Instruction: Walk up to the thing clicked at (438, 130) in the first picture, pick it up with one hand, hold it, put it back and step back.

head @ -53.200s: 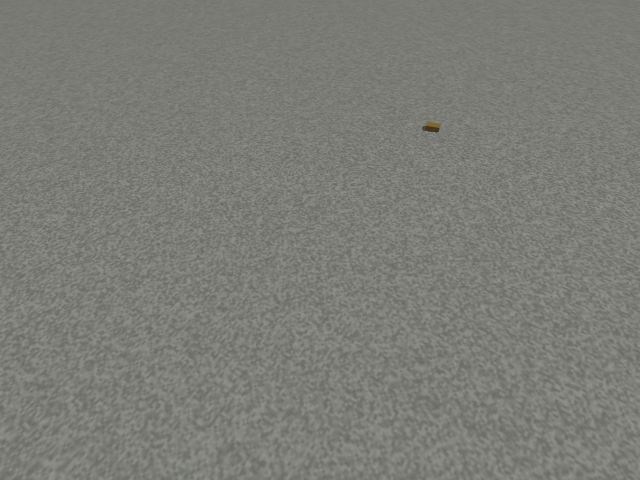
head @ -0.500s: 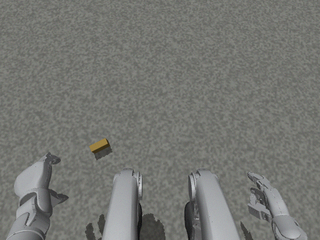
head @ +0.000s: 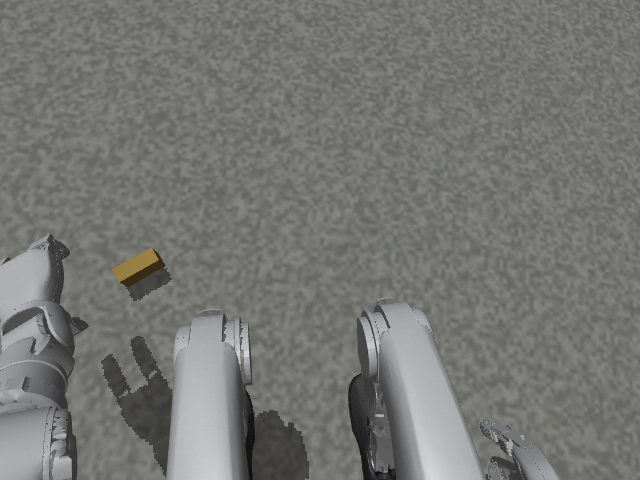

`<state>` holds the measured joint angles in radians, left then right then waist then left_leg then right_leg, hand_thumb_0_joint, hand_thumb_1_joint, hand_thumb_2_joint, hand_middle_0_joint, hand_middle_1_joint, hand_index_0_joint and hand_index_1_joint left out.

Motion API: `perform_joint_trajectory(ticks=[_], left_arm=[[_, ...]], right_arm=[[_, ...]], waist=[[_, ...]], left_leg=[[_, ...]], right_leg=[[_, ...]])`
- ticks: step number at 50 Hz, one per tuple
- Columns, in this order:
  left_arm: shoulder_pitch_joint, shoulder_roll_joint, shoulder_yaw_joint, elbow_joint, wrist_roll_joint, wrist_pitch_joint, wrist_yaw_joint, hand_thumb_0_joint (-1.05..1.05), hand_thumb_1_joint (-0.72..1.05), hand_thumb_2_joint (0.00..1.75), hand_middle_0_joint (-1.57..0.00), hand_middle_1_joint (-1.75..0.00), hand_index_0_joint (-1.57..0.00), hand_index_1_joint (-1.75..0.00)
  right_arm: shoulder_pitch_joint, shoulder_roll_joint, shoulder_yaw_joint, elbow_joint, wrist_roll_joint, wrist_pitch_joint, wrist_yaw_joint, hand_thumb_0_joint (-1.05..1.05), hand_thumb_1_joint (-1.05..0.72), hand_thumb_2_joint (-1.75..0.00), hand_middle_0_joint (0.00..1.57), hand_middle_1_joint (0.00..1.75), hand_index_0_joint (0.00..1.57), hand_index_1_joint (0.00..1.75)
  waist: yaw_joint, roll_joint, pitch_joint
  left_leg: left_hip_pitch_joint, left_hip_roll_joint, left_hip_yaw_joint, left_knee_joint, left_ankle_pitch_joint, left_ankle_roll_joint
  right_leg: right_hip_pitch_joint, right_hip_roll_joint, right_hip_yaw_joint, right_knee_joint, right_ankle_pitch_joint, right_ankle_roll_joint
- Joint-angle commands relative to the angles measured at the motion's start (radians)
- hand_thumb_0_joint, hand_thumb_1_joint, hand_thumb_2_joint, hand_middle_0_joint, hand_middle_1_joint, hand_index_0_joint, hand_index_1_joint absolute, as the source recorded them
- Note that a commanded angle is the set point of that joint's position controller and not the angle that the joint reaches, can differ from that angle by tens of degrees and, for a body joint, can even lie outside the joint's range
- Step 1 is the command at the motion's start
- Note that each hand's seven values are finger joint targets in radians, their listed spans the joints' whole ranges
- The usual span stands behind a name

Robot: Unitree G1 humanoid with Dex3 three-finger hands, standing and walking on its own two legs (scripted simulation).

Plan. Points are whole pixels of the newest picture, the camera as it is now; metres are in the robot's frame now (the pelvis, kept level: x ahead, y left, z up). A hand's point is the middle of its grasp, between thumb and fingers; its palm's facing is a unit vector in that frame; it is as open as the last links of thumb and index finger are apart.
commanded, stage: rise first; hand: left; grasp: from above
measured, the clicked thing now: (139, 267) +0.44 +0.31 -0.36
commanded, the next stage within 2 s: none
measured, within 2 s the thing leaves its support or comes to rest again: neither
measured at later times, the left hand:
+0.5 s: hand (79, 285) +0.38 +0.34 -0.21, palm faces -0.34 -0.26 -0.90, open 11.6 cm
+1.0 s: hand (85, 279) +0.39 +0.35 -0.23, palm faces -0.34 -0.25 -0.91, open 12.0 cm
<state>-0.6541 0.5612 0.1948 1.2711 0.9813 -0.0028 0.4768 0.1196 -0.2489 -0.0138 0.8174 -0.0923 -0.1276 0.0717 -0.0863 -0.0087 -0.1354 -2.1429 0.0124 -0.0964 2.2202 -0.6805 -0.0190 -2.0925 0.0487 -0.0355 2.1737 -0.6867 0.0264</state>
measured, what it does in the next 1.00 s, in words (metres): lowers itself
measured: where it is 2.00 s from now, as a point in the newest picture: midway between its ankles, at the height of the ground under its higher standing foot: (307, 462)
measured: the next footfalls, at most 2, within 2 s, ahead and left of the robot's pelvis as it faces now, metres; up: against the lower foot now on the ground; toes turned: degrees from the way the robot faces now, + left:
none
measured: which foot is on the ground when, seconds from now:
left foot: down 0.00-1.00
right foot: down 0.00-1.00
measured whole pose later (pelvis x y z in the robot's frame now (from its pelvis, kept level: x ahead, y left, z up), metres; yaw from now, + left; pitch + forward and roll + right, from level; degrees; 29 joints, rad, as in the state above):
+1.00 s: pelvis +0.00 +0.00 -0.06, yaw -2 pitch +33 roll -6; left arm -0.81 0.68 0.27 1.45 1.02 -0.03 0.50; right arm 0.11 -0.28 0.03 0.82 -0.14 -0.15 0.19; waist -0.15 -0.02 -0.05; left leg -2.30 0.01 -0.14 2.43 -0.71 -0.03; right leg -2.24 0.06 -0.07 2.36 -0.70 0.03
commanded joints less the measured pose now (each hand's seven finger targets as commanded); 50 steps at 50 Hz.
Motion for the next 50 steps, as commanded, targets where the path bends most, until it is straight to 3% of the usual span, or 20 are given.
perform_joint_trajectory(ticks=[1, 7, 8, 9, 19, 20, 23, 26, 30, 37, 39, 40, 41, 45, 46, 48, 50], left_arm=[[-0.253, 0.291, 0.056, -0.071, -0.006, 0.024, 0.064, 0.00, -0.15, 0.67, -0.43, -0.68, -0.44, -0.67], [-0.306, 0.300, 0.039, -0.036, 0.009, 0.021, 0.057, 0.00, -0.14, 0.66, -0.46, -0.67, -0.46, -0.67], [-0.290, 0.322, 0.055, -0.028, 0.009, 0.019, 0.059, 0.00, -0.14, 0.66, -0.46, -0.68, -0.46, -0.68], [-0.313, 0.307, 0.043, -0.030, 0.009, 0.017, 0.056, 0.00, -0.14, 0.66, -0.44, -0.69, -0.45, -0.69], [-0.329, 0.361, 0.075, 0.038, 0.011, -0.008, 0.050, 0.00, -0.16, 0.69, -0.44, -0.72, -0.44, -0.72], [-0.352, 0.356, 0.072, 0.032, 0.014, -0.012, 0.050, 0.00, -0.17, 0.69, -0.43, -0.73, -0.44, -0.73], [-0.348, 0.381, 0.083, 0.027, 0.026, -0.021, 0.053, 0.00, -0.19, 0.71, -0.43, -0.72, -0.42, -0.73], [-0.356, 0.383, 0.094, 0.037, 0.028, -0.022, 0.058, 0.00, -0.20, 0.72, -0.41, -0.73, -0.41, -0.74], [-0.383, 0.377, 0.085, 0.054, 0.031, -0.025, 0.065, 0.00, -0.21, 0.72, -0.42, -0.73, -0.41, -0.74], [-0.369, 0.393, 0.078, 0.063, 0.036, -0.036, 0.053, 0.00, -0.21, 0.72, -0.42, -0.74, -0.41, -0.75], [-0.385, 0.411, 0.096, 0.039, 0.035, -0.038, 0.055, 0.00, -0.22, 0.72, -0.41, -0.74, -0.40, -0.74], [-0.354, 0.406, 0.091, 0.059, 0.036, -0.037, 0.056, 0.00, -0.22, 0.72, -0.41, -0.73, -0.40, -0.74], [-0.374, 0.407, 0.092, 0.048, 0.037, -0.038, 0.057, 0.00, -0.23, 0.73, -0.41, -0.73, -0.40, -0.74], [-0.367, 0.400, 0.097, 0.049, 0.039, -0.033, 0.063, 0.00, -0.23, 0.72, -0.39, -0.75, -0.39, -0.75], [-0.361, 0.387, 0.079, 0.059, 0.046, -0.032, 0.062, 0.00, -0.23, 0.72, -0.40, -0.74, -0.40, -0.75], [-0.380, 0.398, 0.087, 0.057, 0.043, -0.029, 0.064, 0.00, -0.28, 0.79, -0.45, -0.68, -0.39, -0.74], [-0.397, 0.408, 0.088, 0.062, 0.039, -0.031, 0.068, 0.00, -0.19, 0.70, -0.45, -0.70, -0.44, -0.72]], right_arm=[[0.137, -0.207, -0.057, -0.037, -0.002, -0.033, 0.007, 0.00, -0.89, -0.90, 0.20, 0.30, 0.20, 0.30], [0.150, -0.217, -0.051, -0.027, -0.011, -0.035, 0.027, 0.00, -0.90, -0.90, 0.20, 0.30, 0.20, 0.30], [0.150, -0.217, -0.053, -0.027, -0.011, -0.036, 0.031, 0.00, -0.90, -0.90, 0.20, 0.30, 0.20, 0.30], [0.155, -0.214, -0.049, -0.026, -0.014, -0.038, 0.033, 0.00, -0.90, -0.90, 0.20, 0.30, 0.20, 0.30], [0.166, -0.214, -0.036, -0.022, -0.023, -0.041, 0.067, 0.00, -0.90, -0.90, 0.20, 0.30, 0.20, 0.30], [0.169, -0.215, -0.034, -0.022, -0.026, -0.041, 0.071, 0.00, -0.90, -0.90, 0.20, 0.30, 0.20, 0.30], [0.172, -0.212, -0.030, -0.017, -0.030, -0.040, 0.080, 0.00, -0.90, -0.90, 0.20, 0.30, 0.20, 0.30], [0.172, -0.225, -0.032, -0.016, -0.027, -0.037, 0.087, 0.00, -0.90, -0.90, 0.20, 0.30, 0.20, 0.30], [0.179, -0.232, -0.027, -0.012, -0.032, -0.040, 0.093, 0.00, -0.90, -0.90, 0.20, 0.30, 0.20, 0.30], [0.188, -0.235, -0.024, -0.009, -0.036, -0.038, 0.103, 0.00, -0.90, -0.91, 0.20, 0.30, 0.20, 0.30], [0.191, -0.241, -0.023, -0.012, -0.038, -0.038, 0.106, 0.00, -0.90, -0.90, 0.20, 0.30, 0.20, 0.30], [0.180, -0.244, -0.023, -0.011, -0.037, -0.037, 0.108, 0.00, -0.90, -0.90, 0.20, 0.30, 0.20, 0.30], [0.182, -0.246, -0.024, -0.014, -0.035, -0.037, 0.109, 0.00, -0.90, -0.90, 0.20, 0.30, 0.20, 0.30], [0.180, -0.253, -0.026, -0.016, -0.031, -0.031, 0.110, 0.00, -0.90, -0.90, 0.20, 0.30, 0.20, 0.30], [0.182, -0.252, -0.020, -0.013, -0.034, -0.030, 0.112, 0.00, -0.90, -0.90, 0.20, 0.30, 0.20, 0.30], [0.185, -0.256, -0.024, -0.011, -0.032, -0.030, 0.115, 0.00, -0.91, -0.90, 0.20, 0.30, 0.20, 0.30], [0.181, -0.263, -0.019, -0.014, -0.035, -0.031, 0.118, 0.00, -0.90, -0.90, 0.20, 0.30, 0.20, 0.30]], waist=[[0.015, 0.224, -0.597], [-0.020, 0.232, -0.579], [-0.007, 0.225, -0.578], [-0.024, 0.224, -0.580], [-0.023, 0.156, -0.585], [-0.034, 0.168, -0.585], [-0.019, 0.195, -0.592], [-0.023, 0.202, -0.597], [-0.046, 0.209, -0.574], [-0.042, 0.185, -0.568], [-0.046, 0.201, -0.573], [-0.033, 0.212, -0.568], [-0.044, 0.226, -0.563], [-0.042, 0.249, -0.566], [-0.045, 0.260, -0.570], [-0.053, 0.246, -0.552], [-0.058, 0.253, -0.547]], left_leg=[[0.514, 0.000, 0.053, -0.260, 0.162, 0.027], [0.456, -0.002, 0.057, -0.215, 0.128, 0.033], [0.455, -0.001, 0.056, -0.210, 0.123, 0.033], [0.444, -0.001, 0.058, -0.198, 0.127, 0.035], [0.336, -0.007, 0.083, -0.109, 0.147, 0.052], [0.329, -0.008, 0.083, -0.107, 0.146, 0.052], [0.334, -0.008, 0.086, -0.099, 0.156, 0.049], [0.346, -0.007, 0.074, -0.095, 0.155, 0.045], [0.327, -0.005, 0.067, -0.079, 0.144, 0.046], [0.289, -0.006, 0.076, -0.053, 0.135, 0.052], [0.302, -0.005, 0.071, -0.054, 0.148, 0.052], [0.308, -0.005, 0.068, -0.062, 0.145, 0.047], [0.319, -0.004, 0.062, -0.064, 0.145, 0.046], [0.357, -0.002, 0.048, -0.072, 0.170, 0.038], [0.350, -0.005, 0.057, -0.064, 0.180, 0.039], [0.342, -0.004, 0.051, -0.065, 0.175, 0.040], [0.329, -0.003, 0.051, -0.061, 0.166, 0.041]], right_leg=[[0.209, 0.001, -0.085, -0.191, 0.164, -0.073], [0.191, 0.004, -0.090, -0.168, 0.140, -0.070], [0.185, 0.002, -0.089, -0.160, 0.132, -0.071], [0.189, 0.002, -0.089, -0.158, 0.138, -0.068], [0.238, 0.014, -0.085, -0.135, 0.164, -0.058], [0.239, 0.014, -0.085, -0.129, 0.166, -0.058], [0.244, 0.016, -0.086, -0.113, 0.176, -0.062], [0.200, 0.020, -0.097, -0.092, 0.171, -0.066], [0.175, 0.019, -0.105, -0.080, 0.166, -0.064], [0.217, 0.025, -0.100, -0.090, 0.164, -0.060], [0.213, 0.021, -0.105, -0.080, 0.176, -0.059], [0.191, 0.024, -0.111, -0.068, 0.168, -0.065], [0.174, 0.021, -0.116, -0.062, 0.170, -0.065], [0.141, 0.020, -0.125, -0.041, 0.192, -0.066], [0.161, 0.025, -0.121, -0.048, 0.206, -0.066], [0.148, 0.020, -0.123, -0.043, 0.203, -0.065], [0.142, 0.021, -0.124, -0.041, 0.196, -0.065]])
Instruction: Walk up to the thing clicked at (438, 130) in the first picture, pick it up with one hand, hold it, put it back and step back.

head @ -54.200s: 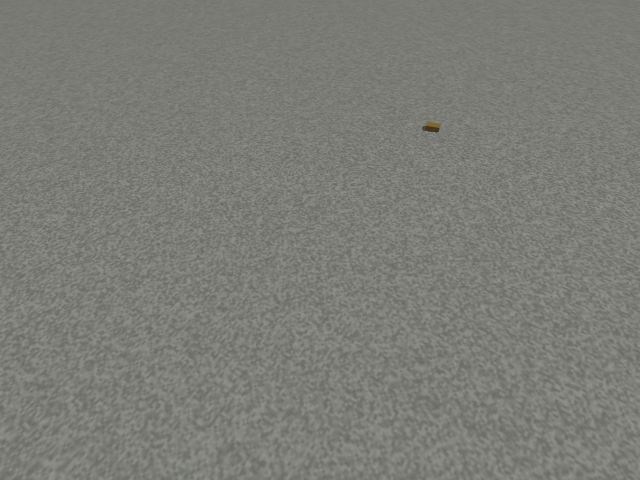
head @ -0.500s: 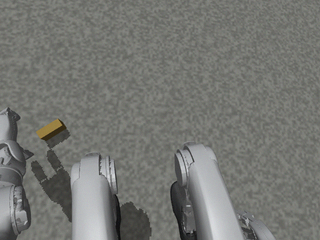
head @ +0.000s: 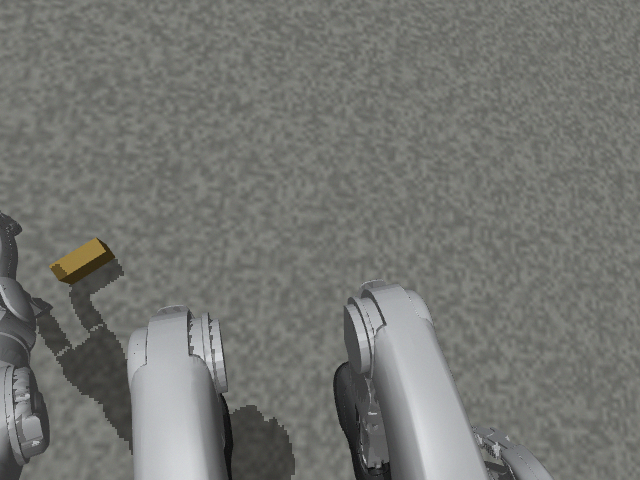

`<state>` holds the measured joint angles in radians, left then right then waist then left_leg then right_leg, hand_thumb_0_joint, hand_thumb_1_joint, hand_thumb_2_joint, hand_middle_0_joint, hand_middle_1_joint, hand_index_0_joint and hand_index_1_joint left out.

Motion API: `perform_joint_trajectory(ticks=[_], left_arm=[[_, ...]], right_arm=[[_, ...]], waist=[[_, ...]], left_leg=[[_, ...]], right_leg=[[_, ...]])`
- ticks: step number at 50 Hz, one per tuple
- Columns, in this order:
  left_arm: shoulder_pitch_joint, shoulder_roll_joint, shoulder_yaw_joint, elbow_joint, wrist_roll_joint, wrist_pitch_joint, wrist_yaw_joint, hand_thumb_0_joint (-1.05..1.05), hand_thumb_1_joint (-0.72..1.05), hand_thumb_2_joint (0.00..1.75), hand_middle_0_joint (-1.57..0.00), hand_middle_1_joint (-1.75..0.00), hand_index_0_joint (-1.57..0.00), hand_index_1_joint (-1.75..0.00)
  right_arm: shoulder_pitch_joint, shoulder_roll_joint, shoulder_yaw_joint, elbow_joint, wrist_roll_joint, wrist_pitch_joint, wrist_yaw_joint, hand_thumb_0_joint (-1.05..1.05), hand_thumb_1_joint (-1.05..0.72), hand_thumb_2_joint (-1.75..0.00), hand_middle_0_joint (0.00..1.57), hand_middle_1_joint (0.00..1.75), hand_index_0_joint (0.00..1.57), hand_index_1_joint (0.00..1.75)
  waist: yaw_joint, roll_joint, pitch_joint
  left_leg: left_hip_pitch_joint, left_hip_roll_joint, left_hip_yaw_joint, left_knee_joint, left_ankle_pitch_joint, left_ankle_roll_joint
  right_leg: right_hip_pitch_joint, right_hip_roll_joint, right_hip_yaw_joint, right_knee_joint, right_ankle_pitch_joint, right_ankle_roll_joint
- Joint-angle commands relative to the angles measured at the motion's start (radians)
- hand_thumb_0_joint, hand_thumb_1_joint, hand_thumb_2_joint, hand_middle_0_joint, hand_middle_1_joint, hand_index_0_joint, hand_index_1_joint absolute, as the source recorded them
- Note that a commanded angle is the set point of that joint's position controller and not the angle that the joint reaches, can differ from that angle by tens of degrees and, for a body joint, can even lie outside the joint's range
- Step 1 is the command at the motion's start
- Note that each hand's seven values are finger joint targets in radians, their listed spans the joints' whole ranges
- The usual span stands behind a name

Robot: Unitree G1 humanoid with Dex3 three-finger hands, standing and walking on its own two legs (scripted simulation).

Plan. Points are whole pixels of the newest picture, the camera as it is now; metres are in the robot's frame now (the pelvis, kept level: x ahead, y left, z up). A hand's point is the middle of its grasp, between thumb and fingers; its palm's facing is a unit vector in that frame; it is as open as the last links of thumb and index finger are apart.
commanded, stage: rise first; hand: left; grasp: from above
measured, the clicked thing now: (83, 261) +0.43 +0.33 -0.30
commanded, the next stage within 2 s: approach in 1.46 s
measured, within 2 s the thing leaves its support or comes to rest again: neither
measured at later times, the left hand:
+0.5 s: hand (16, 268) +0.39 +0.36 -0.18, palm faces -0.31 -0.28 -0.91, open 11.6 cm
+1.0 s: hand (9, 277) +0.38 +0.36 -0.17, palm faces -0.33 -0.28 -0.90, open 11.4 cm
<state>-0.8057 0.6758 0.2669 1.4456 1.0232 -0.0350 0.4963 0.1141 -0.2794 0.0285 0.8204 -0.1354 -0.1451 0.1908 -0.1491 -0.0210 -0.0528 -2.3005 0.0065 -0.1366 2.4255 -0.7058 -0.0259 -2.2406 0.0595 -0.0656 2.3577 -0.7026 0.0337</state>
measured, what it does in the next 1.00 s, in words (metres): stands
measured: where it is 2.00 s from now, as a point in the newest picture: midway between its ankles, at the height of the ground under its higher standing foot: (292, 463)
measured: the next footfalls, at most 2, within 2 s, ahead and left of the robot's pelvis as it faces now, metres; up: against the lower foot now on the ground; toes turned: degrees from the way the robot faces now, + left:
none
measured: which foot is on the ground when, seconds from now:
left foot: down 0.00-1.00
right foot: down 0.00-1.00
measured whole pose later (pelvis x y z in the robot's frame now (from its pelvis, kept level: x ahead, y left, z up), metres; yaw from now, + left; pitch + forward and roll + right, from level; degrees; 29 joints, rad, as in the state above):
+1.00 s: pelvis +0.00 +0.00 -0.01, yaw -1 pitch +31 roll -7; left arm -0.86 0.73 0.27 1.53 1.02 -0.04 0.49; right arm 0.12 -0.30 0.06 0.81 -0.15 -0.17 0.23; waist -0.17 -0.02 -0.03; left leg -2.31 0.00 -0.15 2.44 -0.69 -0.03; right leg -2.24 0.06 -0.08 2.36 -0.68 0.04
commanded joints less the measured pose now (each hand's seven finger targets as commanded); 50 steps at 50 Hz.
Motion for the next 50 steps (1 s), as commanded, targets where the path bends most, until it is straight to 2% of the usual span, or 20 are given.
perform_joint_trajectory(ticks=[1, 4, 7, 8, 18, 20, 21, 23, 24, 25, 26, 27, 29, 31, 33, 38, 41, 43, 49, 50], left_arm=[[-0.243, 0.283, 0.013, -0.100, 0.000, 0.001, 0.050, 0.00, -0.19, 0.70, -0.46, -0.70, -0.44, -0.72], [-0.265, 0.289, 0.013, -0.089, -0.005, 0.001, 0.055, 0.00, -0.19, 0.70, -0.46, -0.70, -0.44, -0.72], [-0.260, 0.305, 0.017, -0.070, -0.010, 0.000, 0.060, 0.00, -0.20, 0.70, -0.45, -0.71, -0.44, -0.73], [-0.282, 0.312, 0.018, -0.075, -0.008, -0.001, 0.062, 0.00, -0.19, 0.69, -0.45, -0.71, -0.44, -0.73], [-0.297, 0.338, 0.030, -0.049, -0.010, 0.006, 0.060, 0.00, -0.19, 0.70, -0.47, -0.69, -0.45, -0.71], [-0.290, 0.361, 0.041, -0.046, -0.010, 0.006, 0.061, 0.00, -0.18, 0.69, -0.49, -0.67, -0.46, -0.70], [-0.300, 0.362, 0.044, -0.048, -0.009, 0.009, 0.061, 0.00, -0.17, 0.69, -0.49, -0.68, -0.47, -0.70], [-0.305, 0.358, 0.030, -0.036, -0.006, 0.011, 0.057, 0.00, -0.17, 0.68, -0.49, -0.68, -0.47, -0.70], [-0.315, 0.353, 0.031, -0.039, -0.008, 0.010, 0.056, 0.00, -0.17, 0.68, -0.49, -0.68, -0.47, -0.70], [-0.309, 0.343, 0.024, -0.042, -0.012, 0.012, 0.052, 0.00, -0.16, 0.67, -0.48, -0.69, -0.47, -0.70], [-0.301, 0.363, 0.033, -0.051, -0.012, 0.013, 0.052, 0.00, -0.17, 0.69, -0.49, -0.67, -0.46, -0.70], [-0.302, 0.374, 0.048, -0.058, -0.014, 0.014, 0.052, 0.00, -0.17, 0.67, -0.50, -0.66, -0.47, -0.69], [-0.267, 0.349, 0.029, -0.061, -0.011, 0.015, 0.041, 0.00, -0.17, 0.67, -0.50, -0.66, -0.47, -0.69], [-0.284, 0.362, 0.032, -0.069, -0.006, 0.017, 0.034, 0.00, -0.15, 0.66, -0.50, -0.66, -0.48, -0.68], [-0.263, 0.355, 0.034, -0.070, -0.012, 0.019, 0.030, 0.00, -0.15, 0.65, -0.50, -0.66, -0.48, -0.68], [-0.265, 0.326, 0.015, -0.055, -0.014, 0.017, 0.021, 0.00, -0.15, 0.66, -0.51, -0.65, -0.49, -0.67], [-0.284, 0.306, -0.008, -0.044, -0.012, 0.007, 0.012, 0.00, -0.14, 0.65, -0.51, -0.65, -0.49, -0.67], [-0.283, 0.332, 0.009, -0.058, -0.007, 0.000, 0.016, 0.00, -0.13, 0.64, -0.51, -0.65, -0.49, -0.66], [-0.315, 0.335, 0.004, -0.024, 0.007, -0.019, 0.039, 0.00, -0.14, 0.64, -0.52, -0.63, -0.50, -0.65], [-0.304, 0.347, 0.014, -0.015, 0.007, -0.020, 0.044, 0.00, -0.15, 0.66, -0.52, -0.62, -0.49, -0.65]], right_arm=[[0.190, -0.231, -0.059, -0.016, 0.008, -0.014, -0.001, 0.00, -0.90, -0.90, 0.20, 0.30, 0.20, 0.30], [0.190, -0.232, -0.052, -0.017, 0.002, -0.018, 0.001, 0.00, -0.90, -0.90, 0.20, 0.30, 0.20, 0.30], [0.186, -0.228, -0.049, -0.012, -0.001, -0.023, 0.002, 0.00, -0.91, -0.90, 0.20, 0.30, 0.20, 0.30], [0.187, -0.230, -0.045, -0.013, -0.002, -0.026, 0.002, 0.00, -0.91, -0.90, 0.20, 0.30, 0.20, 0.30], [0.196, -0.242, -0.031, -0.012, -0.013, -0.034, 0.016, 0.00, -0.91, -0.90, 0.20, 0.30, 0.20, 0.30], [0.193, -0.240, -0.029, -0.012, -0.009, -0.035, 0.018, 0.00, -0.91, -0.90, 0.20, 0.30, 0.20, 0.30], [0.193, -0.243, -0.029, -0.012, -0.011, -0.035, 0.018, 0.00, -0.91, -0.90, 0.20, 0.30, 0.20, 0.30], [0.187, -0.241, -0.028, -0.013, -0.010, -0.034, 0.019, 0.00, -0.91, -0.90, 0.20, 0.30, 0.20, 0.30], [0.198, -0.244, -0.027, -0.011, -0.013, -0.035, 0.021, 0.00, -0.91, -0.90, 0.20, 0.30, 0.20, 0.30], [0.199, -0.243, -0.032, -0.008, -0.010, -0.035, 0.021, 0.00, -0.91, -0.90, 0.20, 0.30, 0.20, 0.30], [0.195, -0.239, -0.030, -0.008, -0.009, -0.036, 0.022, 0.00, -0.91, -0.90, 0.20, 0.30, 0.20, 0.30], [0.204, -0.250, -0.032, -0.011, -0.010, -0.037, 0.023, 0.00, -0.91, -0.90, 0.20, 0.30, 0.20, 0.30], [0.203, -0.240, -0.032, -0.011, -0.008, -0.037, 0.028, 0.00, -0.91, -0.90, 0.20, 0.30, 0.20, 0.30], [0.206, -0.248, -0.036, -0.010, -0.003, -0.034, 0.029, 0.00, -0.91, -0.90, 0.20, 0.30, 0.20, 0.30], [0.205, -0.244, -0.038, -0.013, -0.002, -0.030, 0.033, 0.00, -0.91, -0.90, 0.20, 0.30, 0.20, 0.30], [0.198, -0.250, -0.044, -0.017, 0.003, -0.028, 0.036, 0.00, -0.91, -0.90, 0.20, 0.30, 0.20, 0.30], [0.204, -0.249, -0.042, -0.016, 0.000, -0.032, 0.040, 0.00, -0.91, -0.90, 0.20, 0.30, 0.20, 0.30], [0.200, -0.250, -0.038, -0.014, 0.002, -0.034, 0.037, 0.00, -0.91, -0.90, 0.20, 0.30, 0.20, 0.30], [0.194, -0.259, -0.032, -0.011, -0.006, -0.043, 0.039, 0.00, -0.91, -0.90, 0.20, 0.30, 0.20, 0.30], [0.193, -0.255, -0.028, -0.012, -0.011, -0.046, 0.039, 0.00, -0.91, -0.90, 0.20, 0.30, 0.20, 0.30]], waist=[[0.004, 0.259, -0.628], [-0.011, 0.229, -0.616], [-0.001, 0.219, -0.613], [-0.012, 0.237, -0.611], [-0.020, 0.237, -0.623], [-0.006, 0.255, -0.627], [-0.015, 0.260, -0.630], [-0.013, 0.273, -0.628], [-0.028, 0.265, -0.620], [-0.020, 0.255, -0.632], [-0.009, 0.261, -0.635], [-0.017, 0.271, -0.633], [-0.007, 0.278, -0.647], [-0.013, 0.278, -0.647], [-0.002, 0.280, -0.645], [-0.010, 0.276, -0.614], [-0.035, 0.237, -0.577], [-0.017, 0.242, -0.605], [-0.039, 0.245, -0.577], [-0.032, 0.240, -0.575]], left_leg=[[0.477, 0.000, 0.093, -0.264, 0.186, 0.049], [0.450, 0.002, 0.098, -0.242, 0.172, 0.055], [0.438, 0.003, 0.102, -0.236, 0.151, 0.057], [0.439, 0.002, 0.100, -0.234, 0.152, 0.057], [0.432, 0.005, 0.094, -0.218, 0.177, 0.057], [0.441, 0.004, 0.094, -0.225, 0.185, 0.054], [0.453, 0.005, 0.087, -0.226, 0.184, 0.052], [0.442, 0.003, 0.093, -0.221, 0.173, 0.053], [0.433, 0.002, 0.091, -0.223, 0.177, 0.054], [0.441, 0.003, 0.089, -0.223, 0.172, 0.054], [0.441, 0.004, 0.092, -0.220, 0.181, 0.054], [0.445, 0.002, 0.089, -0.223, 0.185, 0.054], [0.466, 0.002, 0.089, -0.228, 0.205, 0.051], [0.469, 0.003, 0.085, -0.231, 0.219, 0.051], [0.468, 0.001, 0.088, -0.237, 0.215, 0.050], [0.465, 0.001, 0.080, -0.254, 0.168, 0.048], [0.426, -0.002, 0.083, -0.250, 0.145, 0.054], [0.434, -0.003, 0.088, -0.240, 0.166, 0.054], [0.432, -0.001, 0.082, -0.240, 0.145, 0.053], [0.430, 0.001, 0.087, -0.231, 0.145, 0.055]], right_leg=[[0.296, 0.014, -0.094, -0.229, 0.210, -0.072], [0.309, 0.014, -0.089, -0.243, 0.202, -0.067], [0.316, 0.015, -0.086, -0.248, 0.178, -0.067], [0.308, 0.013, -0.087, -0.242, 0.179, -0.067], [0.338, 0.018, -0.094, -0.233, 0.207, -0.065], [0.333, 0.019, -0.094, -0.223, 0.210, -0.068], [0.322, 0.019, -0.101, -0.218, 0.210, -0.069], [0.320, 0.023, -0.095, -0.224, 0.204, -0.069], [0.333, 0.021, -0.099, -0.223, 0.209, -0.067], [0.328, 0.023, -0.098, -0.226, 0.204, -0.068], [0.335, 0.022, -0.094, -0.228, 0.209, -0.067], [0.330, 0.019, -0.099, -0.223, 0.213, -0.067], [0.339, 0.021, -0.100, -0.219, 0.230, -0.068], [0.336, 0.021, -0.103, -0.215, 0.245, -0.068], [0.344, 0.020, -0.101, -0.222, 0.239, -0.069], [0.297, 0.021, -0.107, -0.223, 0.193, -0.075], [0.302, 0.021, -0.104, -0.242, 0.171, -0.070], [0.325, 0.023, -0.098, -0.241, 0.192, -0.069], [0.290, 0.022, -0.106, -0.234, 0.173, -0.069], [0.303, 0.022, -0.102, -0.242, 0.173, -0.067]])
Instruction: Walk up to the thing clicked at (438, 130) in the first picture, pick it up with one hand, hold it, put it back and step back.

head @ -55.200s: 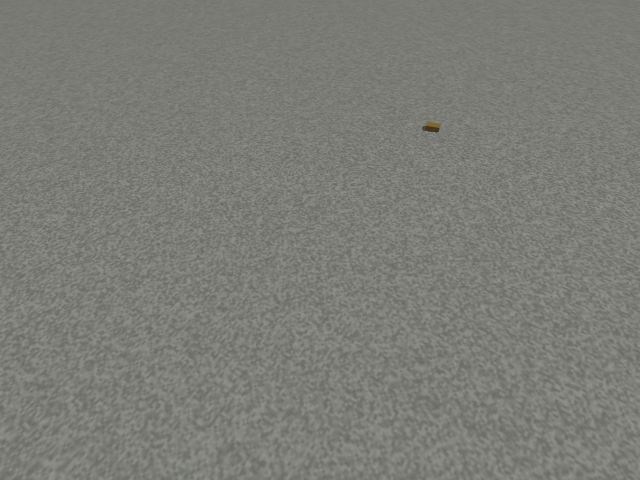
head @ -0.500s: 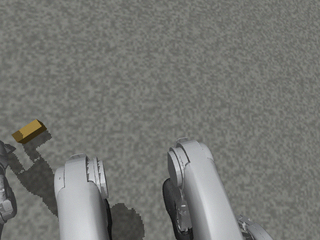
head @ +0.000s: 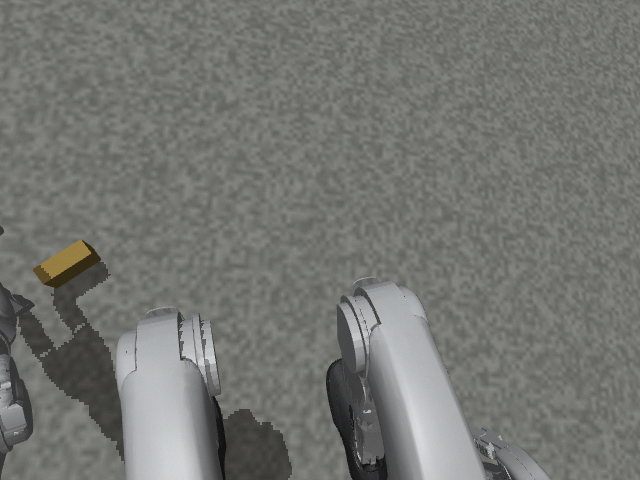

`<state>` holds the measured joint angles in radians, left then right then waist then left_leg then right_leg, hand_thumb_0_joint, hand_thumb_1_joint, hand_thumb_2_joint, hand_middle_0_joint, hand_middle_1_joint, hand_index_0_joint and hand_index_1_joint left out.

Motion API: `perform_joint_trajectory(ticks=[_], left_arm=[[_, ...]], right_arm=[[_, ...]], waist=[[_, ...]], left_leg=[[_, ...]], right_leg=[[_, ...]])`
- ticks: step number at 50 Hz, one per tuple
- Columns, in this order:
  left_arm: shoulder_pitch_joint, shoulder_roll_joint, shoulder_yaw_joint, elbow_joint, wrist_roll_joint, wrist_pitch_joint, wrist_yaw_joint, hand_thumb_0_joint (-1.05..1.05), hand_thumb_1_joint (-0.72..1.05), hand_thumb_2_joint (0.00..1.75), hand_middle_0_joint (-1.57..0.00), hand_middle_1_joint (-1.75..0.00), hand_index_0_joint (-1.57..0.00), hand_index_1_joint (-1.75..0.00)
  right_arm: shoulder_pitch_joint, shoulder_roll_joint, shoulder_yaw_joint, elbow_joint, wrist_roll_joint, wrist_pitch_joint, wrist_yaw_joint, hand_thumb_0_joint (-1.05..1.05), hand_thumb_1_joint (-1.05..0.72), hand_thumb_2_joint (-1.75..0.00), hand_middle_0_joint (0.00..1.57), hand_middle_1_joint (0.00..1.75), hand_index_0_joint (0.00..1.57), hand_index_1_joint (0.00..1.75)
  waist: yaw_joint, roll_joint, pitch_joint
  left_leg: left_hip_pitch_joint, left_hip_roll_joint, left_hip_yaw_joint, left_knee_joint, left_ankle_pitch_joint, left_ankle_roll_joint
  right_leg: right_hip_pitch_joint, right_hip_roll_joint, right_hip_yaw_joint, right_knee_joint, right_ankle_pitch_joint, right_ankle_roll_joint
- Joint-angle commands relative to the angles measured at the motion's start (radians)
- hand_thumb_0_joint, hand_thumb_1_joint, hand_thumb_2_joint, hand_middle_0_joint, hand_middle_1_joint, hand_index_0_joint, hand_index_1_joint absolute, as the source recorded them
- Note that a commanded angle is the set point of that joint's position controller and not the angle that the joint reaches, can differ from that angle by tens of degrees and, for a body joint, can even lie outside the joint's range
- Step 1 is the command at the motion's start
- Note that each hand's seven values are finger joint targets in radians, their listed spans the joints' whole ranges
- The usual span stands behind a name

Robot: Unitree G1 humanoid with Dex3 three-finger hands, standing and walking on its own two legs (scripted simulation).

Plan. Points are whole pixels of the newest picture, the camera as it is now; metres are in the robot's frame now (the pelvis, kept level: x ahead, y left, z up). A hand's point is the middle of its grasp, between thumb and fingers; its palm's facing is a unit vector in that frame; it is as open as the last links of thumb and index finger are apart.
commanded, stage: rise first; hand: left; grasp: from above
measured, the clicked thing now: (68, 264) +0.43 +0.33 -0.30
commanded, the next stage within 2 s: approach in 0.46 s
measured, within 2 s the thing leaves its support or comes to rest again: neither
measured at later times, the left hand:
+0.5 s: hand out of the picture +0.39 +0.37 -0.17, palm faces -0.32 -0.28 -0.91, open 11.3 cm
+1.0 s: hand (56, 222) +0.46 +0.30 -0.18, palm faces -0.23 -0.26 -0.94, open 12.1 cm
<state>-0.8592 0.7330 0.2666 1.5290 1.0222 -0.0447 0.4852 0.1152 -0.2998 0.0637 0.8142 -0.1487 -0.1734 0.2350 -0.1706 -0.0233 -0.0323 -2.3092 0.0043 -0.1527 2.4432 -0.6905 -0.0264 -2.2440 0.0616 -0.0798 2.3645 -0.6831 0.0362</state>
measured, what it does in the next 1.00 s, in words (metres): stands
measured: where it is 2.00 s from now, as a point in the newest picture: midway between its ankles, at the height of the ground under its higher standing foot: (287, 463)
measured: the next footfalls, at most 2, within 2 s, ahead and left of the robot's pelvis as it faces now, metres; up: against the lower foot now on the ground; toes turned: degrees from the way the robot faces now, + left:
none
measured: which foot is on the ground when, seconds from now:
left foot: down 0.00-1.00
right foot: down 0.00-1.00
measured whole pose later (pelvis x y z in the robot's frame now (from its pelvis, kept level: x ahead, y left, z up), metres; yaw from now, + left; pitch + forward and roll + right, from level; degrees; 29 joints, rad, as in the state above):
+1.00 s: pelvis +0.00 +0.00 +0.00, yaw -2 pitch +33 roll -8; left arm -1.01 0.71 0.28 1.62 1.06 0.03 0.64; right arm 0.13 -0.30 0.09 0.82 -0.19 -0.20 0.26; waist -0.27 -0.02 -0.03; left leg -2.34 0.01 -0.17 2.46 -0.70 -0.03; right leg -2.28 0.07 -0.10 2.37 -0.68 0.04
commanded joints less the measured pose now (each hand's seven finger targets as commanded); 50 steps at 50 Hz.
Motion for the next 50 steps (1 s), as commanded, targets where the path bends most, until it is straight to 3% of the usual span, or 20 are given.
perform_joint_trajectory(ticks=[1, 8, 12, 14, 20, 25, 27, 28, 29, 32, 33, 35, 38, 41, 44, 47, 50], left_arm=[[-0.253, 0.299, 0.025, -0.104, 0.005, -0.012, 0.065, 0.00, -0.14, 0.65, -0.52, -0.62, -0.50, -0.64], [-0.269, 0.307, 0.028, -0.122, 0.008, 0.001, 0.094, 0.00, -0.12, 0.63, -0.53, -0.62, -0.51, -0.64], [-0.243, 0.305, 0.036, -0.143, -0.001, 0.019, 0.096, 0.00, -0.12, 0.62, -0.52, -0.62, -0.50, -0.64], [-0.239, 0.285, 0.028, -0.129, -0.007, 0.028, 0.090, 0.00, -0.11, 0.61, -0.52, -0.63, -0.51, -0.64], [-0.196, 0.295, 0.032, -0.130, -0.020, 0.035, 0.050, 0.00, -0.13, 0.62, -0.52, -0.63, -0.50, -0.64], [-0.209, 0.240, 0.001, -0.119, -0.022, 0.018, 0.030, 0.00, -0.13, 0.63, -0.51, -0.64, -0.49, -0.65], [-0.225, 0.251, 0.006, -0.115, -0.021, 0.007, 0.038, 0.00, -0.13, 0.63, -0.51, -0.64, -0.49, -0.65], [-0.223, 0.256, 0.007, -0.105, -0.013, 0.002, 0.039, 0.00, -0.19, 0.71, -0.54, -0.58, -0.48, -0.65], [-0.225, 0.276, 0.007, -0.083, -0.005, -0.004, 0.043, 0.00, -0.19, 0.67, -0.48, -0.65, -0.46, -0.67], [-0.299, 0.273, -0.013, -0.075, 0.012, -0.027, 0.048, 0.00, -0.21, 0.69, -0.45, -0.68, -0.43, -0.70], [-0.321, 0.268, -0.029, -0.073, 0.017, -0.035, 0.050, 0.00, -0.21, 0.69, -0.44, -0.70, -0.43, -0.72], [-0.368, 0.255, -0.044, -0.063, 0.025, -0.044, 0.070, 0.00, -0.23, 0.71, -0.43, -0.70, -0.41, -0.72], [-0.415, 0.199, -0.092, -0.043, 0.033, -0.046, 0.110, 0.00, -0.25, 0.73, -0.40, -0.72, -0.38, -0.74], [-0.468, 0.205, -0.077, -0.056, 0.032, -0.022, 0.166, 0.00, -0.24, 0.72, -0.41, -0.73, -0.40, -0.74], [-0.469, 0.266, -0.018, -0.064, 0.043, 0.032, 0.207, 0.00, -0.22, 0.70, -0.42, -0.73, -0.41, -0.74], [-0.440, 0.316, 0.036, -0.037, 0.038, 0.096, 0.215, 0.00, -0.22, 0.69, -0.42, -0.73, -0.41, -0.73], [-0.402, 0.298, 0.023, 0.003, 0.010, 0.139, 0.186, 0.00, -0.23, 0.69, -0.41, -0.75, -0.41, -0.75]], right_arm=[[0.190, -0.239, -0.064, -0.007, 0.004, -0.019, -0.007, 0.00, -0.91, -0.90, 0.20, 0.30, 0.20, 0.30], [0.186, -0.235, -0.063, -0.001, -0.005, -0.025, -0.005, 0.00, -0.91, -0.90, 0.20, 0.30, 0.20, 0.30], [0.183, -0.235, -0.067, 0.006, -0.003, -0.027, -0.004, 0.00, -0.91, -0.90, 0.20, 0.30, 0.20, 0.30], [0.190, -0.231, -0.066, 0.006, -0.001, -0.025, 0.000, 0.00, -0.91, -0.90, 0.20, 0.30, 0.20, 0.30], [0.193, -0.226, -0.072, 0.003, 0.005, -0.025, 0.006, 0.00, -0.91, -0.90, 0.20, 0.30, 0.20, 0.30], [0.200, -0.232, -0.077, 0.000, 0.011, -0.028, 0.011, 0.00, -0.90, -0.90, 0.20, 0.30, 0.20, 0.30], [0.203, -0.236, -0.070, -0.001, 0.009, -0.032, 0.011, 0.00, -0.90, -0.90, 0.20, 0.30, 0.20, 0.30], [0.204, -0.235, -0.070, 0.005, 0.009, -0.034, 0.011, 0.00, -0.91, -0.90, 0.20, 0.30, 0.20, 0.30], [0.192, -0.232, -0.061, 0.001, 0.007, -0.034, 0.010, 0.00, -0.90, -0.90, 0.20, 0.30, 0.20, 0.30], [0.206, -0.244, -0.054, 0.004, -0.005, -0.040, 0.009, 0.00, -0.90, -0.90, 0.20, 0.30, 0.20, 0.30], [0.208, -0.238, -0.052, 0.009, -0.008, -0.043, 0.007, 0.00, -0.90, -0.90, 0.20, 0.30, 0.20, 0.30], [0.212, -0.252, -0.047, 0.011, -0.016, -0.053, 0.005, 0.00, -0.90, -0.90, 0.20, 0.30, 0.20, 0.30], [0.217, -0.248, -0.046, 0.023, -0.024, -0.063, 0.004, 0.00, -0.90, -0.90, 0.20, 0.30, 0.20, 0.30], [0.230, -0.258, -0.044, 0.028, -0.033, -0.069, 0.007, 0.00, -0.90, -0.90, 0.20, 0.30, 0.20, 0.30], [0.231, -0.260, -0.037, 0.021, -0.033, -0.055, 0.012, 0.00, -0.90, -0.90, 0.20, 0.30, 0.20, 0.30], [0.212, -0.258, -0.036, 0.009, -0.030, -0.034, 0.022, 0.00, -0.90, -0.90, 0.20, 0.30, 0.20, 0.30], [0.197, -0.250, -0.028, 0.003, -0.022, -0.026, 0.033, 0.00, -0.91, -0.90, 0.20, 0.30, 0.20, 0.30]], waist=[[-0.005, 0.242, -0.606], [-0.006, 0.290, -0.635], [0.008, 0.329, -0.674], [0.000, 0.316, -0.655], [0.018, 0.265, -0.637], [-0.003, 0.231, -0.627], [-0.011, 0.234, -0.609], [-0.011, 0.228, -0.617], [-0.004, 0.228, -0.593], [-0.050, 0.212, -0.581], [-0.050, 0.214, -0.587], [-0.077, 0.230, -0.574], [-0.098, 0.285, -0.585], [-0.096, 0.358, -0.626], [-0.077, 0.435, -0.690], [-0.051, 0.433, -0.713], [-0.055, 0.394, -0.672]], left_leg=[[0.440, 0.003, 0.100, -0.250, 0.126, 0.055], [0.461, 0.005, 0.102, -0.253, 0.136, 0.051], [0.517, 0.010, 0.098, -0.258, 0.176, 0.044], [0.494, 0.006, 0.101, -0.258, 0.179, 0.046], [0.451, 0.002, 0.107, -0.258, 0.174, 0.053], [0.449, -0.001, 0.094, -0.261, 0.155, 0.054], [0.435, -0.003, 0.093, -0.256, 0.158, 0.054], [0.446, -0.002, 0.089, -0.256, 0.162, 0.053], [0.419, -0.002, 0.098, -0.245, 0.153, 0.056], [0.401, -0.002, 0.097, -0.224, 0.141, 0.060], [0.397, -0.001, 0.101, -0.216, 0.136, 0.062], [0.413, 0.002, 0.092, -0.217, 0.114, 0.059], [0.473, 0.008, 0.081, -0.231, 0.103, 0.045], [0.515, 0.011, 0.081, -0.250, 0.120, 0.037], [0.555, 0.013, 0.091, -0.263, 0.183, 0.028], [0.540, 0.016, 0.101, -0.255, 0.228, 0.034], [0.481, 0.011, 0.101, -0.247, 0.242, 0.046]], right_leg=[[0.300, 0.020, -0.090, -0.245, 0.147, -0.070], [0.299, 0.020, -0.092, -0.236, 0.158, -0.073], [0.287, 0.017, -0.097, -0.216, 0.196, -0.075], [0.299, 0.017, -0.094, -0.221, 0.199, -0.074], [0.338, 0.018, -0.084, -0.237, 0.191, -0.072], [0.313, 0.020, -0.092, -0.241, 0.175, -0.072], [0.313, 0.017, -0.093, -0.239, 0.178, -0.070], [0.310, 0.018, -0.096, -0.234, 0.181, -0.072], [0.314, 0.020, -0.089, -0.239, 0.174, -0.070], [0.327, 0.021, -0.088, -0.246, 0.170, -0.065], [0.338, 0.024, -0.080, -0.254, 0.169, -0.063], [0.299, 0.024, -0.093, -0.253, 0.146, -0.064], [0.258, 0.027, -0.111, -0.244, 0.133, -0.071], [0.248, 0.023, -0.121, -0.232, 0.156, -0.072], [0.270, 0.020, -0.117, -0.216, 0.216, -0.076], [0.291, 0.021, -0.104, -0.211, 0.263, -0.075], [0.303, 0.021, -0.097, -0.210, 0.279, -0.070]])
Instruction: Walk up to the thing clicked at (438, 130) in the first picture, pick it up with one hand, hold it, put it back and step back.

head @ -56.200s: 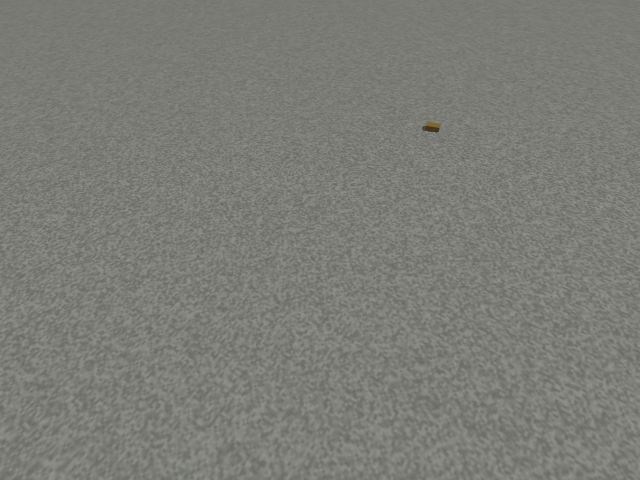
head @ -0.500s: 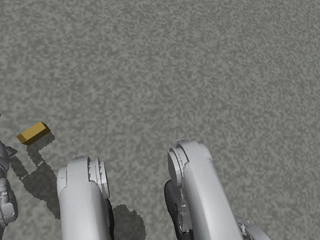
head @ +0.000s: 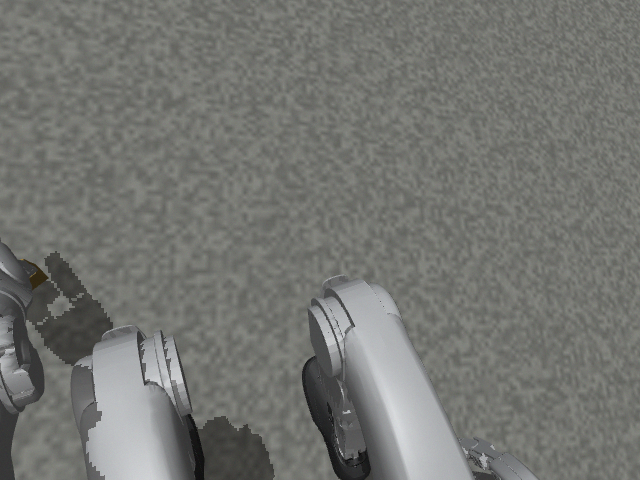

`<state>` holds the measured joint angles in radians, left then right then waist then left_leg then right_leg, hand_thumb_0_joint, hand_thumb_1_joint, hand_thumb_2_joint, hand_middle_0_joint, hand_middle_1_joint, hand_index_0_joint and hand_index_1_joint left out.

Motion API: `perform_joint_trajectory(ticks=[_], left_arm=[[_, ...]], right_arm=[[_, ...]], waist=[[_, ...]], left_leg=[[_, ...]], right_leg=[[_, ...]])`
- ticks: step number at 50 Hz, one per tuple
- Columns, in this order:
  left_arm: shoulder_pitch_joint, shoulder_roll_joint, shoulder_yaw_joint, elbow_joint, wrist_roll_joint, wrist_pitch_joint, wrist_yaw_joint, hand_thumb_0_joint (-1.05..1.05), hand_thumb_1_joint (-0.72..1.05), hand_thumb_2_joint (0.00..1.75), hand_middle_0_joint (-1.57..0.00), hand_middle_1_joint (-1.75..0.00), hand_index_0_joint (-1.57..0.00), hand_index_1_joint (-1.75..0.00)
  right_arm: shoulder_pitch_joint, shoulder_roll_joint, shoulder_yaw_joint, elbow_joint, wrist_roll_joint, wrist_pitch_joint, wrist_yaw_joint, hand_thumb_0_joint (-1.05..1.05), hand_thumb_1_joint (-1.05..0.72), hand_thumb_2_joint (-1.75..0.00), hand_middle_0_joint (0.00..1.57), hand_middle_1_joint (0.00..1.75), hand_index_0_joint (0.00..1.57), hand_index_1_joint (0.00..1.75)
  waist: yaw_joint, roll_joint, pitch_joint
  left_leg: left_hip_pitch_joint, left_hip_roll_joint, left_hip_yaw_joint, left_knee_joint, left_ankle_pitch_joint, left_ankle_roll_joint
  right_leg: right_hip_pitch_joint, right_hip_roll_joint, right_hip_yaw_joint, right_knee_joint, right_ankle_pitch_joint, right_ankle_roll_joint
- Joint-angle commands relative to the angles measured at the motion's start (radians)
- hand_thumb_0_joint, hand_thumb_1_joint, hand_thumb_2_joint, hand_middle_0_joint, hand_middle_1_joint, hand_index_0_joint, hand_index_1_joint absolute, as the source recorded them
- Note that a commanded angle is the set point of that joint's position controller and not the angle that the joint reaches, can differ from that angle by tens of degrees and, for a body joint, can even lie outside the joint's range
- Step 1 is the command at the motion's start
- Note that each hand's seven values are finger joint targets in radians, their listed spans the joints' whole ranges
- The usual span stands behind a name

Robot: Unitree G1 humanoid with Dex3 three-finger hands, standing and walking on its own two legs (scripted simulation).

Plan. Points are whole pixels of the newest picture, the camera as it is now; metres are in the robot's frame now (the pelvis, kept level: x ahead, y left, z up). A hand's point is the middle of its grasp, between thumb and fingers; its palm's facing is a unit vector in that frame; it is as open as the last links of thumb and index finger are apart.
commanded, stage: approach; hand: left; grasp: from above
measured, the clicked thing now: (11, 286) +0.41 +0.34 -0.29
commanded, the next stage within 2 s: rest palm in 0.52 s
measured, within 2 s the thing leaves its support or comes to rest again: neither
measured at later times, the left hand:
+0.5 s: hand out of the picture +0.40 +0.35 -0.19, palm faces -0.26 -0.27 -0.93, open 12.4 cm
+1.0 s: hand (0, 291) +0.40 +0.33 -0.24, palm faces -0.39 -0.33 -0.86, open 13.3 cm
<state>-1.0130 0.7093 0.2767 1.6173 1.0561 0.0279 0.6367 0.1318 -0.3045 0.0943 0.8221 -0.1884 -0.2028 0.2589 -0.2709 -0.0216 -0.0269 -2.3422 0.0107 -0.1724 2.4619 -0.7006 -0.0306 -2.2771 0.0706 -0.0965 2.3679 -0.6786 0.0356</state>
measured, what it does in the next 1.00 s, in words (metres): stands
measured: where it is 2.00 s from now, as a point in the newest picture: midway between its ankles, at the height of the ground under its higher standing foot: (269, 468)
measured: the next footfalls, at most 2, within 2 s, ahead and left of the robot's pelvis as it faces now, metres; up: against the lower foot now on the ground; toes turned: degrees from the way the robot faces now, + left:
none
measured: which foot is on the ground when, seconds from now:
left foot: down 0.00-1.00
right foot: down 0.00-1.00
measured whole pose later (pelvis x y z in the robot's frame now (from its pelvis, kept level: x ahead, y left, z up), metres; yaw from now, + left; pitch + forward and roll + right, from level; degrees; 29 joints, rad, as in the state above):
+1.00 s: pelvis +0.00 +0.00 -0.01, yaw -1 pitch +30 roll -9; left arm -1.01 0.86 0.27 1.78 1.04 -0.09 0.60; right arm 0.15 -0.32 0.21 0.79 -0.22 -0.25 0.27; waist -0.29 -0.09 0.11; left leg -2.33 0.01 -0.20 2.50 -0.70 -0.03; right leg -2.26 0.08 -0.12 2.39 -0.66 0.04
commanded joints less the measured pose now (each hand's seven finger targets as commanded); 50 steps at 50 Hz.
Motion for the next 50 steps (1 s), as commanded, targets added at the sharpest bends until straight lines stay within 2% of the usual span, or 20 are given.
perform_joint_trajectory(ticks=[1, 7, 8, 9, 10, 12, 13, 14, 16, 17, 19, 21, 25, 29, 34, 35, 38, 44, 46, 50], left_arm=[[-0.238, 0.324, 0.008, -0.076, -0.028, 0.078, 0.016, 0.00, -0.24, 0.70, -0.39, -0.77, -0.39, -0.76], [-0.035, 0.343, -0.011, -0.025, -0.075, 0.081, -0.122, 0.00, -0.25, 0.71, -0.41, -0.74, -0.40, -0.75], [-0.009, 0.391, 0.044, -0.014, -0.079, 0.072, -0.132, 0.00, -0.24, 0.70, -0.41, -0.74, -0.41, -0.75], [-0.028, 0.390, 0.037, -0.036, -0.079, 0.054, -0.149, 0.00, -0.25, 0.70, -0.42, -0.73, -0.41, -0.74], [-0.075, 0.344, -0.013, -0.075, -0.085, 0.029, -0.173, 0.00, -0.26, 0.72, -0.42, -0.74, -0.40, -0.75], [-0.137, 0.349, -0.011, -0.116, -0.086, -0.023, -0.185, 0.00, -0.26, 0.72, -0.41, -0.76, -0.40, -0.77], [-0.203, 0.271, -0.082, -0.174, -0.090, -0.055, -0.195, 0.00, -0.27, 0.72, -0.39, -0.76, -0.38, -0.77], [-0.192, 0.299, -0.063, -0.175, -0.084, -0.080, -0.189, 0.00, -0.28, 0.73, -0.38, -0.77, -0.37, -0.78], [-0.227, 0.277, -0.102, -0.226, -0.064, -0.130, -0.170, 0.00, -0.29, 0.74, -0.37, -0.76, -0.36, -0.77], [-0.228, 0.285, -0.091, -0.246, -0.059, -0.149, -0.145, 0.00, -0.28, 0.72, -0.37, -0.77, -0.37, -0.77], [-0.190, 0.280, -0.069, -0.272, -0.038, -0.163, -0.085, 0.00, -0.29, 0.73, -0.36, -0.76, -0.36, -0.77], [-0.177, 0.276, -0.038, -0.326, -0.024, -0.144, -0.021, 0.00, -0.29, 0.74, -0.35, -0.76, -0.35, -0.77], [-0.268, 0.275, -0.026, -0.321, -0.008, -0.045, 0.041, 0.00, -0.29, 0.74, -0.37, -0.74, -0.35, -0.75], [-0.305, 0.201, -0.091, -0.115, -0.026, 0.034, 0.017, 0.00, -0.33, 0.76, -0.34, -0.78, -0.33, -0.79], [-0.205, 0.273, -0.070, 0.021, -0.056, 0.041, -0.079, 0.00, -0.37, 0.81, -0.28, -0.84, -0.27, -0.85], [-0.176, 0.308, -0.035, 0.060, -0.052, 0.039, -0.085, 0.00, -0.39, 0.83, -0.28, -0.83, -0.26, -0.86], [-0.139, 0.306, -0.038, 0.114, -0.051, 0.018, -0.105, 0.00, -0.39, 0.84, -0.30, -0.82, -0.26, -0.85], [-0.319, 0.351, -0.064, 0.030, -0.041, -0.084, -0.047, 0.00, -0.44, 0.89, -0.29, -0.80, -0.23, -0.86], [-0.299, 0.428, -0.023, 0.043, -0.022, -0.118, 0.000, 0.00, -0.45, 0.89, -0.26, -0.82, -0.22, -0.87], [-0.288, 0.456, 0.004, 0.012, 0.021, -0.152, 0.084, 0.00, -0.43, 0.87, -0.28, -0.79, -0.23, -0.84]], right_arm=[[0.184, -0.245, -0.058, -0.008, 0.022, 0.003, 0.013, 0.00, -0.90, -0.90, 0.20, 0.30, 0.20, 0.30], [0.176, -0.251, -0.047, -0.022, 0.041, -0.012, 0.018, 0.00, -0.90, -0.90, 0.20, 0.30, 0.20, 0.30], [0.186, -0.270, -0.058, -0.025, 0.042, -0.012, 0.015, 0.00, -0.90, -0.90, 0.20, 0.30, 0.20, 0.30], [0.188, -0.263, -0.057, -0.027, 0.041, -0.011, 0.014, 0.00, -0.90, -0.90, 0.20, 0.30, 0.20, 0.30], [0.181, -0.250, -0.047, -0.050, 0.040, -0.015, 0.016, 0.00, -0.90, -0.90, 0.20, 0.30, 0.20, 0.30], [0.209, -0.259, -0.052, -0.043, 0.033, -0.017, 0.007, 0.00, -0.90, -0.90, 0.20, 0.30, 0.20, 0.30], [0.208, -0.240, -0.045, -0.043, 0.036, -0.022, 0.006, 0.00, -0.90, -0.90, 0.20, 0.30, 0.20, 0.30], [0.210, -0.250, -0.054, -0.045, 0.034, -0.025, 0.001, 0.00, -0.90, -0.90, 0.20, 0.30, 0.20, 0.30], [0.222, -0.239, -0.056, -0.031, 0.031, -0.027, -0.005, 0.00, -0.90, -0.90, 0.20, 0.30, 0.20, 0.30], [0.227, -0.251, -0.059, -0.027, 0.028, -0.028, -0.009, 0.00, -0.90, -0.90, 0.20, 0.30, 0.20, 0.30], [0.214, -0.242, -0.069, -0.016, 0.026, -0.026, -0.015, 0.00, -0.90, -0.90, 0.20, 0.30, 0.20, 0.30], [0.206, -0.248, -0.085, -0.014, 0.029, -0.023, -0.020, 0.00, -0.90, -0.90, 0.20, 0.30, 0.20, 0.30], [0.195, -0.264, -0.104, -0.004, 0.036, 0.005, -0.019, 0.00, -0.90, -0.90, 0.20, 0.30, 0.20, 0.30], [0.205, -0.240, -0.080, 0.017, 0.031, 0.014, -0.012, 0.00, -0.91, -0.90, 0.20, 0.30, 0.20, 0.30], [0.199, -0.254, -0.055, -0.007, 0.023, -0.011, 0.001, 0.00, -0.90, -0.90, 0.20, 0.30, 0.20, 0.30], [0.203, -0.268, -0.053, -0.005, 0.018, -0.013, 0.001, 0.00, -0.90, -0.90, 0.20, 0.30, 0.20, 0.30], [0.187, -0.274, -0.035, -0.030, 0.017, -0.020, 0.001, 0.00, -0.90, -0.90, 0.20, 0.30, 0.20, 0.30], [0.204, -0.285, 0.019, -0.060, -0.002, -0.056, 0.001, 0.00, -0.90, -0.90, 0.20, 0.30, 0.20, 0.30], [0.199, -0.294, 0.031, -0.044, -0.007, -0.063, -0.002, 0.00, -0.90, -0.91, 0.20, 0.30, 0.20, 0.30], [0.184, -0.293, 0.049, -0.027, -0.038, -0.071, -0.001, 0.00, -0.90, -0.91, 0.20, 0.30, 0.20, 0.30]], waist=[[0.042, 0.369, -0.652], [0.076, 0.157, -0.624], [0.073, 0.116, -0.621], [0.065, 0.116, -0.608], [0.048, 0.114, -0.599], [0.013, 0.113, -0.586], [0.000, 0.142, -0.571], [-0.005, 0.154, -0.580], [-0.006, 0.204, -0.575], [-0.005, 0.218, -0.591], [0.034, 0.300, -0.632], [0.060, 0.388, -0.692], [0.048, 0.504, -0.717], [-0.007, 0.400, -0.570], [0.018, 0.231, -0.553], [0.014, 0.210, -0.550], [0.000, 0.150, -0.527], [-0.055, 0.203, -0.558], [-0.025, 0.251, -0.576], [-0.035, 0.382, -0.610]], left_leg=[[0.494, 0.002, 0.121, -0.262, 0.246, 0.057], [0.334, -0.008, 0.131, -0.229, 0.216, 0.088], [0.321, -0.008, 0.124, -0.231, 0.200, 0.090], [0.297, -0.009, 0.124, -0.228, 0.173, 0.089], [0.294, -0.008, 0.126, -0.218, 0.168, 0.091], [0.304, -0.005, 0.112, -0.214, 0.140, 0.085], [0.325, -0.007, 0.102, -0.220, 0.113, 0.079], [0.351, -0.004, 0.099, -0.214, 0.120, 0.074], [0.393, -0.004, 0.095, -0.209, 0.097, 0.063], [0.413, -0.004, 0.094, -0.213, 0.085, 0.060], [0.473, -0.002, 0.102, -0.227, 0.097, 0.045], [0.577, 0.000, 0.103, -0.272, 0.127, 0.032], [0.671, 0.016, 0.094, -0.325, 0.217, 0.008], [0.531, 0.010, 0.103, -0.294, 0.193, 0.034], [0.435, -0.007, 0.107, -0.243, 0.210, 0.066], [0.413, -0.009, 0.102, -0.248, 0.202, 0.067], [0.346, -0.013, 0.097, -0.244, 0.144, 0.076], [0.415, 0.004, 0.083, -0.204, 0.163, 0.073], [0.437, 0.010, 0.088, -0.190, 0.170, 0.066], [0.534, 0.020, 0.083, -0.182, 0.203, 0.044]], right_leg=[[0.336, 0.014, -0.076, -0.221, 0.267, -0.067], [0.489, 0.028, -0.044, -0.254, 0.235, -0.043], [0.503, 0.027, -0.049, -0.259, 0.215, -0.040], [0.498, 0.026, -0.041, -0.260, 0.181, -0.041], [0.507, 0.026, -0.033, -0.269, 0.178, -0.040], [0.498, 0.028, -0.044, -0.273, 0.145, -0.044], [0.446, 0.028, -0.055, -0.263, 0.115, -0.051], [0.463, 0.031, -0.057, -0.267, 0.116, -0.054], [0.422, 0.031, -0.062, -0.259, 0.086, -0.060], [0.406, 0.028, -0.074, -0.261, 0.077, -0.060], [0.370, 0.027, -0.074, -0.241, 0.083, -0.072], [0.307, 0.016, -0.098, -0.220, 0.135, -0.082], [0.227, 0.000, -0.101, -0.184, 0.228, -0.090], [0.214, 0.005, -0.090, -0.222, 0.220, -0.079], [0.339, 0.009, -0.076, -0.240, 0.221, -0.061], [0.369, 0.010, -0.080, -0.240, 0.214, -0.061], [0.394, 0.020, -0.078, -0.254, 0.162, -0.054], [0.428, 0.029, -0.091, -0.249, 0.194, -0.052], [0.429, 0.031, -0.092, -0.233, 0.199, -0.055], [0.422, 0.032, -0.118, -0.192, 0.240, -0.063]])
